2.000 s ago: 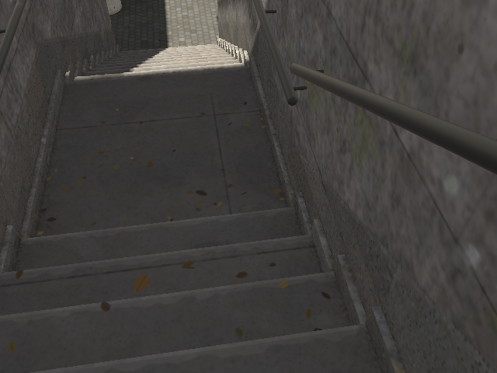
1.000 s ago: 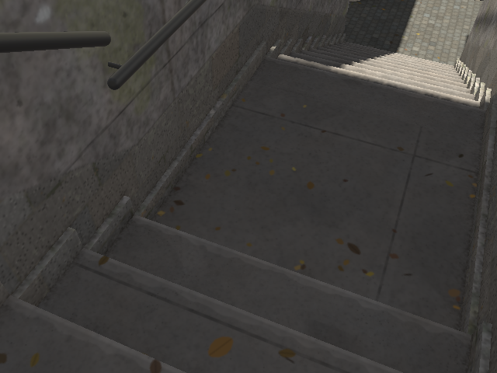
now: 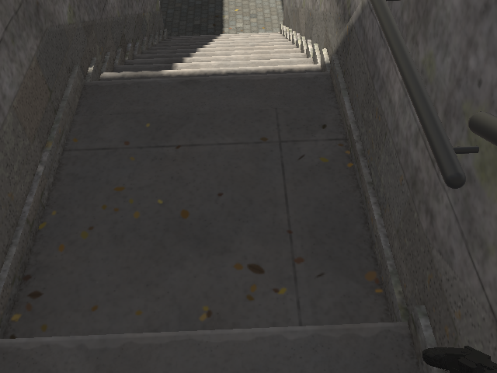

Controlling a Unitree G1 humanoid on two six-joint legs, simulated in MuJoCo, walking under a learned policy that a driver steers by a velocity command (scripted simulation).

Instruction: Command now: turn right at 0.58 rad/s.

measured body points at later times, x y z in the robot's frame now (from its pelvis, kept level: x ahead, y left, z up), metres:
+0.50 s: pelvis -0.03 +0.06 +0.01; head +0.00 +0.06 +0.46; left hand +0.13 +0.32 -0.09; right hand +0.08 -0.20 -0.10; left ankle -0.06 +0.16 -0.72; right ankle -0.01 -0.08 -0.72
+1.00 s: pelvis -0.04 +0.02 +0.03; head -0.02 +0.02 +0.48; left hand -0.06 +0.27 -0.10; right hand +0.12 -0.19 -0.10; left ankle -0.05 +0.18 -0.62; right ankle -0.05 -0.05 -0.72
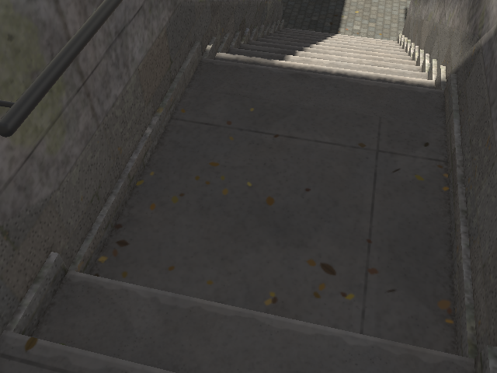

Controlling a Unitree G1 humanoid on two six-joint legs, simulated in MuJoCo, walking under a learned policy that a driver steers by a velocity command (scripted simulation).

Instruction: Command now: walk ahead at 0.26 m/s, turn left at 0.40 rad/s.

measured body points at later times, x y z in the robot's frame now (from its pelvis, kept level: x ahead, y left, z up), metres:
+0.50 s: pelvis +0.13 +0.09 -0.03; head +0.13 +0.09 +0.42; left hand +0.26 +0.31 -0.16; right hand +0.11 -0.15 -0.17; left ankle +0.06 +0.20 -0.75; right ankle +0.17 -0.04 -0.69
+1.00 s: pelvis +0.38 +0.03 -0.21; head +0.39 +0.03 +0.24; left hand +0.40 +0.25 -0.36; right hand +0.44 -0.24 -0.32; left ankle +0.56 +0.15 -0.87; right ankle +0.32 -0.03 -0.91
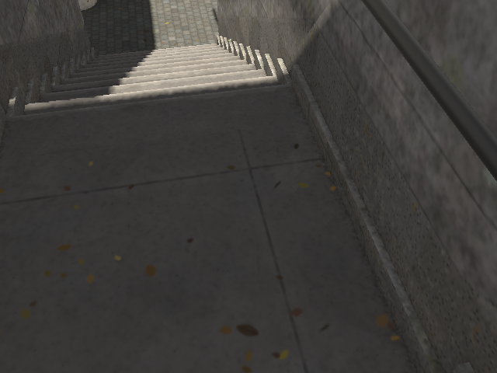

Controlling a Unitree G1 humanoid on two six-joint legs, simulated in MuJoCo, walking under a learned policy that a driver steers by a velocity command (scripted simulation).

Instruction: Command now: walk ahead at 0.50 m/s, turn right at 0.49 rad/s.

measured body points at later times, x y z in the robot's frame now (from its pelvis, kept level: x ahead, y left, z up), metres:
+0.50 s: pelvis +0.27 +0.10 -0.17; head +0.28 +0.11 +0.28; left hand +0.40 +0.32 -0.30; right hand +0.22 -0.11 -0.32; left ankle +0.22 +0.17 -0.88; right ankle +0.44 -0.04 -0.81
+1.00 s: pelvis +0.60 +0.11 -0.31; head +0.61 +0.12 +0.14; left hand +0.45 +0.34 -0.45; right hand +0.84 -0.07 -0.41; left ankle +0.68 +0.30 -0.94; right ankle +0.61 +0.00 -1.04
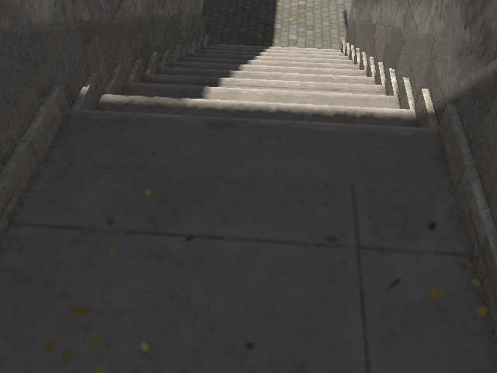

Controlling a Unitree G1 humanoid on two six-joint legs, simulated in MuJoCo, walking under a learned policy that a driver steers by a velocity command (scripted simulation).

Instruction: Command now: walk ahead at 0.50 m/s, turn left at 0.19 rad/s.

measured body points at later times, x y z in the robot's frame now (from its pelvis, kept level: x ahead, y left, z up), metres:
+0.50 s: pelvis +0.27 +0.06 +0.01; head +0.29 +0.06 +0.46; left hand +0.44 +0.31 -0.11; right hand +0.25 -0.21 -0.12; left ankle +0.24 +0.15 -0.74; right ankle +0.39 -0.14 -0.65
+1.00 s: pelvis +0.41 +0.00 +0.00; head +0.44 -0.01 +0.45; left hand +0.60 +0.21 -0.13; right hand +0.47 -0.28 -0.13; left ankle +0.48 +0.14 -0.73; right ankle +0.47 -0.10 -0.74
